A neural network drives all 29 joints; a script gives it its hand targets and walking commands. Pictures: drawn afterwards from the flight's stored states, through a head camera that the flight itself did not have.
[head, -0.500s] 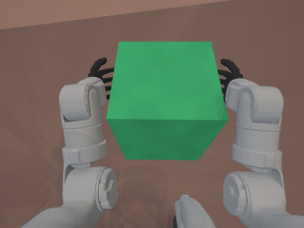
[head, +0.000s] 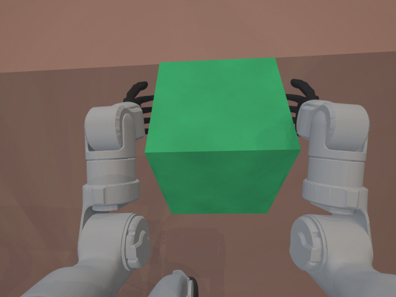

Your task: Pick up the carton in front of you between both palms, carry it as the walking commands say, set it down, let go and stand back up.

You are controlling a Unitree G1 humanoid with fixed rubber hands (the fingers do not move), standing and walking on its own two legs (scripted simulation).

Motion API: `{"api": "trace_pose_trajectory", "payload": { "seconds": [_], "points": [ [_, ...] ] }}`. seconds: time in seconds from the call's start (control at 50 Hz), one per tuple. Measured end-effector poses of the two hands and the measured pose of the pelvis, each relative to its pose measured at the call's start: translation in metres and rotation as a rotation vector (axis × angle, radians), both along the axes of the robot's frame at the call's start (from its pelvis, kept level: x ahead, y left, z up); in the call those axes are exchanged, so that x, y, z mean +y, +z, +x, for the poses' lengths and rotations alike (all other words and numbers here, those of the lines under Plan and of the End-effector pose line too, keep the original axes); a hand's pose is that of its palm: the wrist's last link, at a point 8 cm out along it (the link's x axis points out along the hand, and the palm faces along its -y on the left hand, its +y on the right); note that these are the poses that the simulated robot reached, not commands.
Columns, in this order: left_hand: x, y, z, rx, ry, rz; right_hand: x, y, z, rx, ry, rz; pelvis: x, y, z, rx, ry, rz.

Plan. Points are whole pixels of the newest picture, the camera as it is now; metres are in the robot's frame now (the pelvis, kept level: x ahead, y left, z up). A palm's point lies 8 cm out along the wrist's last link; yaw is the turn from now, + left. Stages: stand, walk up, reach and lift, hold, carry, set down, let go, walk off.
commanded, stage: carry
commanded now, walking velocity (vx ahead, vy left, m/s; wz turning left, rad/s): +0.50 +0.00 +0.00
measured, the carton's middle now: (217, 144) +0.38 +0.02 +0.10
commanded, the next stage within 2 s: none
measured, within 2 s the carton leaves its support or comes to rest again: neither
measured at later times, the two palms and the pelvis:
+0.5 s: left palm (175, 20) +0.68 +0.14 +0.21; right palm (300, 17) +0.69 -0.16 +0.21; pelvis +0.31 -0.03 +0.04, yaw +0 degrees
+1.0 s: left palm out of the picture +1.00 +0.13 +0.24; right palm out of the picture +0.96 -0.17 +0.23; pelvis +0.61 +0.01 +0.09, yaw -1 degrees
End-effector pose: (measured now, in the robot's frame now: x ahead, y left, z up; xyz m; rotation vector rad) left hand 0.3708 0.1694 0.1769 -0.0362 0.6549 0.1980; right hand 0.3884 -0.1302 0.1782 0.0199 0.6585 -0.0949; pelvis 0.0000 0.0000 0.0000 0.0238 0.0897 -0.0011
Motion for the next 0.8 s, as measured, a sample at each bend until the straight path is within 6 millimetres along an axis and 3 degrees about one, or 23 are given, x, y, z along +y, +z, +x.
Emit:
{"api": "trace_pose_trajectory", "payload": {
  "seconds": [0.06, 0.14, 0.22, 0.32, 0.4, 0.46, 0.56, 0.66, 0.8],
  "points": [
    [-0.005, -0.007, 0.048, 0.025, -0.056, -0.006, -0.005, -0.006, 0.030, 0.024, -0.040, -0.034, 0.011, 0.000, 0.041, -0.019, -0.008, 0.014],
    [-0.022, -0.011, 0.099, 0.099, -0.118, -0.009, -0.021, -0.016, 0.056, 0.100, -0.091, -0.047, 0.018, 0.019, 0.082, -0.019, -0.003, -0.011],
    [-0.035, 0.000, 0.146, 0.087, -0.142, -0.017, -0.033, -0.005, 0.094, 0.088, -0.128, -0.040, 0.018, 0.034, 0.124, -0.013, -0.006, -0.029],
    [-0.041, 0.025, 0.208, 0.003, -0.124, -0.025, -0.040, 0.024, 0.163, 0.003, -0.126, -0.027, 0.009, 0.041, 0.186, 0.000, -0.005, -0.031],
    [-0.043, 0.040, 0.260, -0.034, -0.091, -0.006, -0.043, 0.037, 0.229, -0.033, -0.083, -0.021, -0.008, 0.035, 0.247, -0.003, 0.001, -0.041],
    [-0.039, 0.041, 0.292, -0.017, -0.054, 0.025, -0.040, 0.037, 0.278, -0.018, -0.026, -0.020, -0.020, 0.033, 0.288, -0.021, 0.010, -0.054],
    [-0.025, 0.034, 0.329, 0.078, -0.001, 0.034, -0.025, 0.036, 0.340, 0.075, 0.034, -0.013, -0.030, 0.053, 0.340, -0.020, 0.009, -0.027],
    [-0.018, 0.053, 0.385, 0.042, 0.025, 0.025, -0.017, 0.053, 0.399, 0.041, 0.040, 0.003, -0.028, 0.065, 0.394, -0.012, 0.010, -0.018],
    [-0.013, 0.064, 0.491, 0.020, -0.010, 0.007, -0.013, 0.065, 0.490, 0.019, -0.004, -0.004, -0.009, 0.064, 0.493, -0.002, -0.002, -0.004]
  ]
}}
